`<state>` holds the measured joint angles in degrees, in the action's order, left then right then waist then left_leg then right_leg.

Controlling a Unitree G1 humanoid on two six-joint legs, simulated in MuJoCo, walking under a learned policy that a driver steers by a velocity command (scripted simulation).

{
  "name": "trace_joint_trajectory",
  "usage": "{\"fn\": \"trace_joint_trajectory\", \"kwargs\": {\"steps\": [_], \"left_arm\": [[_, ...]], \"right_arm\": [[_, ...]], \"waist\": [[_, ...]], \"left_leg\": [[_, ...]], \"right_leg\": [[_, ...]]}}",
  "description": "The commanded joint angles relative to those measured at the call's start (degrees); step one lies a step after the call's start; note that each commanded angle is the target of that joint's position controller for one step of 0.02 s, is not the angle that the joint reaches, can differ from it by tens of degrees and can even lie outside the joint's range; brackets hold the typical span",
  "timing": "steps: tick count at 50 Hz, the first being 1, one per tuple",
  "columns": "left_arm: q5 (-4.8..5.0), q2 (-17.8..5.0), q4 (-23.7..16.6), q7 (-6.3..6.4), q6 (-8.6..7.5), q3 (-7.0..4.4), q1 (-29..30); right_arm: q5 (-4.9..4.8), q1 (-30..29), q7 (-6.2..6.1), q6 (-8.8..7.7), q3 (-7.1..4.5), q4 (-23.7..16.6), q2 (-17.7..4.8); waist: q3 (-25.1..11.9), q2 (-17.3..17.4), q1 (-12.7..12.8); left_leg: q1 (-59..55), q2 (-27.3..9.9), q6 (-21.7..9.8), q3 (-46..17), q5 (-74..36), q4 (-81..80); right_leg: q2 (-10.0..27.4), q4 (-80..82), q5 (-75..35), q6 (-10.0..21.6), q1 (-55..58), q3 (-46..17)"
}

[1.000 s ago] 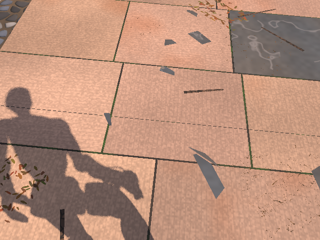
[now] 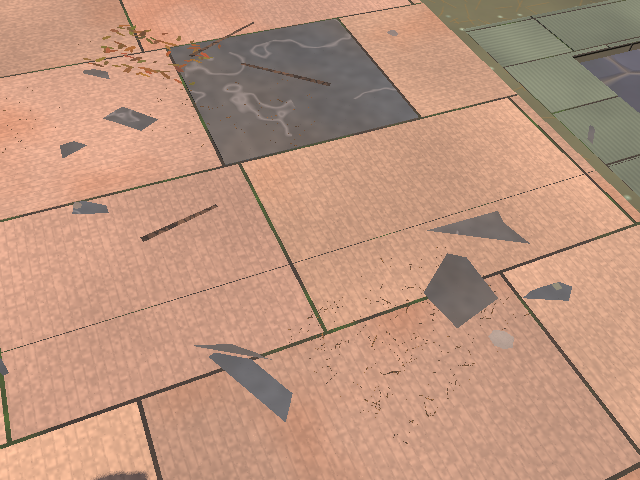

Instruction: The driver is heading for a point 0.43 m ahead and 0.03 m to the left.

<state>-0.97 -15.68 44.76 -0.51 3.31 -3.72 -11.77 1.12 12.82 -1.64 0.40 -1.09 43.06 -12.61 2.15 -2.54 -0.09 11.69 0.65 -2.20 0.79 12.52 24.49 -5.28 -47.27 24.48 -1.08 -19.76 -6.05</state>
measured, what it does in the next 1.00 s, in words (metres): walks ahead: right foot, then left foot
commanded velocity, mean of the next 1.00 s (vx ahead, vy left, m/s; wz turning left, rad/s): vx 0.31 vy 0.00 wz -0.03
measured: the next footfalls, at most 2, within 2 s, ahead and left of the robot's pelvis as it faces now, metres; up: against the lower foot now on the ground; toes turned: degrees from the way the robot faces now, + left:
right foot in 0.12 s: +0.00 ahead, -0.11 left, +0.00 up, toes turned +3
left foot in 0.46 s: +0.19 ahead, +0.13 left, +0.00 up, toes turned +2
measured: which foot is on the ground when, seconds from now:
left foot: down 0.00-0.12, up 0.14-0.44, down 0.46-0.94, up 0.96-1.00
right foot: up 0.00-0.10, down 0.12-0.46, up 0.48-0.90, down 0.92-1.00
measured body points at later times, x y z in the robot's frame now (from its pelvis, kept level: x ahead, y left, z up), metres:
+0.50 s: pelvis +0.10 +0.04 -0.01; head +0.11 +0.05 +0.43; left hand +0.08 +0.31 -0.16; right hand +0.25 -0.23 -0.11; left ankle +0.15 +0.12 -0.75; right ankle -0.03 -0.10 -0.72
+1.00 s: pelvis +0.32 +0.02 -0.02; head +0.36 +0.00 +0.43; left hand +0.47 +0.25 -0.14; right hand +0.30 -0.23 -0.17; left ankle +0.17 +0.13 -0.69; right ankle +0.43 -0.05 -0.74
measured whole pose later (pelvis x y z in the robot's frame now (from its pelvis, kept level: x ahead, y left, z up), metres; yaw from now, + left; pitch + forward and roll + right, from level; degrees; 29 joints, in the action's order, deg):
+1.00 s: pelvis +0.32 +0.02 -0.02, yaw +0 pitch +0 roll +1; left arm -1.1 -11.9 51.2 -0.5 -4.1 -0.7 -4.6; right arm -0.5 21.0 -0.8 -2.7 -1.3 56.0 -12.0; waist 5.4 0.4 -2.6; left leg 10.0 2.9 -2.2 -0.2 31.1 53.2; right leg -1.2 -31.2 6.8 5.2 -24.5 4.4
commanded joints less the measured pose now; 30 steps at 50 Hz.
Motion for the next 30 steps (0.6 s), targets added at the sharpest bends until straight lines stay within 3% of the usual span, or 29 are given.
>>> {"fn": "trace_joint_trajectory", "kwargs": {"steps": [1,3,5,6,7,8,9,10,13,15,18,21,22,23,24,25,26,27,29,30], "left_arm": [[0.47,-2.03,-2.17,0.35,-0.16,0.23,0.35],[0.45,-1.76,-0.86,0.76,-0.44,0.75,-1.06],[-0.69,-3.05,0.65,1.14,-1.63,0.64,-2.83],[-1.24,-4.72,1.26,1.3,-2.44,0.49,-5.13],[-1.1,-9.31,2.15,1.43,-2.77,-0.68,-8.0],[-0.5,-10.94,3.44,1.03,-3.1,-1.46,-11.24],[-1.02,-9.23,3.84,0.95,-3.66,-0.98,-11.03],[-1.03,-8.32,3.96,1.03,-4.21,-0.76,-9.87],[-0.21,-6.64,4.31,1.14,-5.89,-0.4,-7.41],[-0.08,-6.56,5.2,0.88,-6.58,-0.5,-8.17],[-0.16,-7.53,6.47,0.59,-6.94,-0.82,-9.6],[0.12,-9.03,6.84,0.4,-6.94,-1.16,-8.16],[-0.05,-8.43,7.05,0.4,-7.07,-0.9,-8.36],[-0.19,-6.28,6.43,0.28,-7.29,-0.15,-7.43],[0.63,-0.91,3.6,0.16,-7.57,1.32,-7.91],[-0.63,-5.61,4.04,0.18,-7.14,0.14,-7.32],[-0.79,-6.34,4.04,-0.35,-7.03,-0.19,-6.13],[-0.67,-5.73,4.41,-1.08,-7.14,0.02,-5.28],[-1.05,-4.03,5.4,-1.58,-6.66,0.4,-5.99],[-1.3,-3.53,5.84,-1.79,-6.31,0.6,-6.08]], "right_arm": [[0.01,-0.07,0.12,-0.63,-1.99,-2.06,-8.39],[0.22,1.84,0.61,0.05,-2.47,-0.69,-9.51],[-0.08,3.04,0.88,0.81,-3.1,0.35,-10.0],[0.06,1.24,1.11,0.71,-2.78,-0.54,-8.38],[-0.7,-2.94,1.49,0.26,-2.0,-2.98,-5.99],[0.08,-8.08,1.72,-0.21,-2.07,-4.63,-6.93],[0.35,-10.95,1.9,-0.73,-2.68,-5.67,-8.43],[0.17,-9.26,2.24,-1.2,-2.96,-5.12,-8.69],[0.69,-5.92,3.7,-2.2,-3.08,-3.11,-7.95],[0.67,-7.4,4.23,-2.19,-2.71,-3.37,-6.64],[0.34,-9.87,4.34,-1.9,-2.45,-4.52,-6.2],[0.27,-2.89,3.51,-2.17,-3.05,-2.19,-7.01],[0.57,3.03,2.83,-2.63,-3.75,0.04,-8.43],[1.25,11.72,1.93,-3.36,-4.88,2.18,-11.91],[1.65,19.11,1.65,-3.75,-6.25,3.08,-19.4],[0.7,16.68,1.99,-3.24,-5.58,3.86,-16.77],[0.25,9.9,2.36,-3.1,-4.63,2.25,-13.53],[0.15,5.96,2.73,-3.45,-3.87,1.5,-10.59],[0.07,4.48,2.53,-4.41,-2.97,1.9,-8.3],[0.06,5.4,2.45,-4.9,-2.84,2.67,-8.17]], "waist": [[-3.71,12.24,-1.01],[-4.83,12.94,-1.14],[-2.34,10.52,-0.21],[-1.32,6.32,1.25],[1.25,-4.78,2.8],[5.48,-9.45,5.96],[8.99,-7.7,6.3],[8.91,-5.79,4.57],[4.73,-4.56,2.28],[3.38,-4.99,2.7],[4.22,-5.6,3.23],[3.32,-2.86,-0.86],[1.23,-0.17,-3.34],[-3.35,6.51,-7.5],[-9.0,21.74,-8.86],[-5.25,15.38,-6.14],[0.76,9.7,-2.71],[2.61,6.6,-1.24],[2.12,7.01,0.58],[1.28,7.19,0.62]], "left_leg": [[-6.59,-11.53,-8.74,-9.81,-23.99,-3.99],[-6.02,-10.61,-7.94,-11.2,-8.48,-5.05],[2.44,-8.89,-5.76,-12.19,12.28,-5.48],[9.82,-7.41,-4.51,-10.94,18.95,-2.36],[19.98,-0.6,-2.0,-3.41,19.47,5.24],[23.77,2.08,-0.92,2.21,14.77,14.31],[26.56,-0.38,-1.06,-0.28,14.36,20.76],[27.97,-1.4,-1.06,-1.53,13.28,23.94],[24.97,-2.64,-0.27,-0.41,7.71,23.41],[20.82,-2.18,0.5,1.21,5.3,19.69],[14.49,-2.09,0.45,2.37,3.76,12.73],[-0.81,0.07,-0.57,4.33,-0.43,5.29],[-9.4,1.38,-1.12,4.0,1.13,3.68],[-18.93,-5.34,-3.05,-4.59,8.04,-0.87],[-26.65,-21.39,-8.63,-31.55,26.41,-12.37],[-19.46,-23.27,-11.27,-42.11,34.08,-17.13],[-13.77,-21.87,-10.92,-35.35,32.9,-16.23],[-9.59,-18.84,-10.01,-28.85,24.99,-16.46],[-6.77,-14.39,-8.15,-19.25,10.73,-17.54],[-6.74,-13.31,-8.19,-16.29,4.54,-17.59]], "right_leg": [[1.72,10.02,2.23,-0.75,2.16,3.97],[0.88,20.36,-1.78,0.54,7.54,6.89],[1.25,27.06,-5.57,3.44,16.06,6.5],[6.06,28.06,0.03,5.83,20.83,0.37],[13.17,32.52,13.31,10.47,21.36,-12.89],[21.2,40.03,20.66,14.73,17.97,-23.93],[23.93,42.45,18.2,16.83,16.27,-26.88],[23.18,42.68,14.35,16.93,17.28,-25.03],[17.46,41.39,-0.49,14.16,20.73,-14.03],[15.56,40.38,-5.42,13.37,19.0,-9.57],[16.3,39.32,-7.43,12.94,14.61,-7.79],[16.17,34.07,-11.94,11.06,6.86,-5.73],[14.09,27.17,-17.61,10.01,3.53,-3.64],[9.74,12.04,-19.11,8.13,-1.36,1.29],[1.55,-7.9,0.09,5.12,-13.79,8.1],[2.03,-16.55,5.42,6.31,-18.09,2.09],[5.87,-18.83,0.43,7.42,-19.64,1.22],[7.84,-17.34,-4.02,7.43,-18.1,1.8],[9.92,-13.69,-8.44,6.23,-14.44,3.28],[9.85,-13.73,-10.2,5.58,-13.53,4.24]]}}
